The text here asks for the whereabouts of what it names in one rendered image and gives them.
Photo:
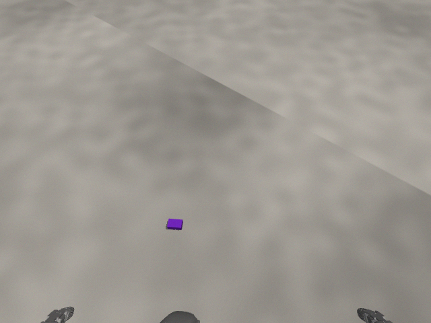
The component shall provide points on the left robot hand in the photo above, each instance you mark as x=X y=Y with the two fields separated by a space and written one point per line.
x=60 y=316

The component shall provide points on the right robot hand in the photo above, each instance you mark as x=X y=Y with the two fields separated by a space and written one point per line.
x=370 y=316

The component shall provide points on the small box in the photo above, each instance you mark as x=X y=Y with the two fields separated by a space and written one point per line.
x=175 y=224

